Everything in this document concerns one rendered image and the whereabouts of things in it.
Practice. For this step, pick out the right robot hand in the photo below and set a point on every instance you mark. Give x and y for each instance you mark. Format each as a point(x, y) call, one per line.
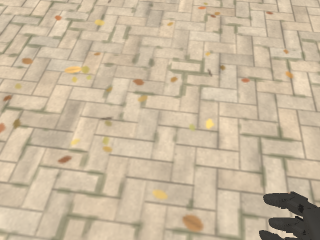
point(307, 228)

